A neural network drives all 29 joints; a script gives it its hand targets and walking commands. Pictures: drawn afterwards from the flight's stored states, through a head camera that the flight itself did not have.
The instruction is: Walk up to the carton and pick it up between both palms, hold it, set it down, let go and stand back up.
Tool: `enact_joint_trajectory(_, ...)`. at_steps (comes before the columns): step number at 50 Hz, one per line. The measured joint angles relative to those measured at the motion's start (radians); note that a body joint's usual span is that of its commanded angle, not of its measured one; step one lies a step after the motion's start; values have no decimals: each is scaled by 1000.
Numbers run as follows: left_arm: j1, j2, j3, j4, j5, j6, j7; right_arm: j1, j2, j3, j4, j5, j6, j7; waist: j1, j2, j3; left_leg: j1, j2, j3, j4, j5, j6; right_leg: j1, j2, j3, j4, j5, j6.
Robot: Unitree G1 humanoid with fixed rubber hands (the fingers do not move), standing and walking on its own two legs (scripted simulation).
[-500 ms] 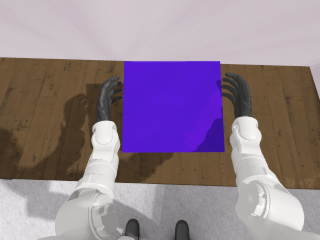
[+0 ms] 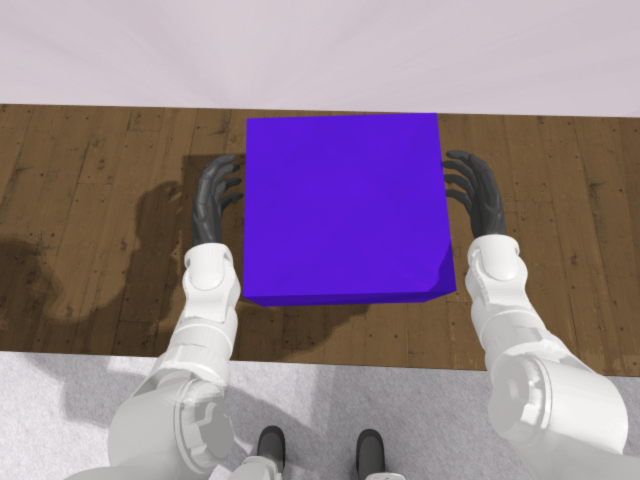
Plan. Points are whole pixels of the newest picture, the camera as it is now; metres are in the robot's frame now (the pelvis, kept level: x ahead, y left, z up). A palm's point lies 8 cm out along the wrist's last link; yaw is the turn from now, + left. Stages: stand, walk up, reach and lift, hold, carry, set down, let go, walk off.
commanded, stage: set down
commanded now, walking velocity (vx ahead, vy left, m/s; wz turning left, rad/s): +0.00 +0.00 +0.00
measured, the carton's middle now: (342, 217) +0.45 +0.01 -0.10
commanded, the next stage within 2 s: none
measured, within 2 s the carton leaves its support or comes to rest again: rests again in 0.06 s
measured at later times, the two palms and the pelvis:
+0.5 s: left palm (208, 269) +0.36 +0.18 -0.06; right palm (491, 255) +0.40 -0.18 -0.06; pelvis -0.05 +0.00 -0.03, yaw -1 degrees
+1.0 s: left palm (190, 298) +0.31 +0.18 -0.04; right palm (519, 284) +0.36 -0.20 -0.05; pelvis -0.09 +0.00 -0.04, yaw -1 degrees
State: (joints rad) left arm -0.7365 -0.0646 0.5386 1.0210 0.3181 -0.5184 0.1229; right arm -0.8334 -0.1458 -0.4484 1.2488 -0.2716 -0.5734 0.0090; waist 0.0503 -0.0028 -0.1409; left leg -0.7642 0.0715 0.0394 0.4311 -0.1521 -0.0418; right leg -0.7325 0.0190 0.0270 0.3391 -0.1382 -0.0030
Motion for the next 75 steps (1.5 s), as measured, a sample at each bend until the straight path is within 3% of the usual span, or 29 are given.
enact_joint_trajectory(10,-36,56,-98,228,-169,-24,22,-53,-69,222,190,199,-24,-1,32,29,-90,-139,3,0,120,-6,0,-125,1,0,94,-28,0)
enact_joint_trajectory(14,-44,68,-141,283,-228,-54,22,-78,-85,276,230,241,-45,0,38,30,-122,-200,6,0,160,-11,-2,-193,3,0,149,-40,0)
enact_joint_trajectory(31,-107,122,-269,375,-383,-80,9,-129,-166,429,311,406,-43,46,50,48,-139,-294,14,-3,259,-70,-2,-329,11,0,315,-48,0)
enact_joint_trajectory(42,-109,143,-417,384,-522,-74,14,-134,-206,502,328,504,36,91,60,43,-139,-294,13,-5,299,-65,0,-336,11,0,368,-49,0)
enact_joint_trajectory(61,16,144,-425,375,-525,-60,0,-13,-206,551,322,563,-19,91,60,43,-139,-192,13,-5,300,-83,0,-238,11,0,378,-72,0)
enact_joint_trajectory(75,203,145,-480,289,-525,-61,9,162,-215,567,301,615,-29,133,60,42,-104,-61,12,-5,300,-92,0,-107,11,0,378,-81,0)
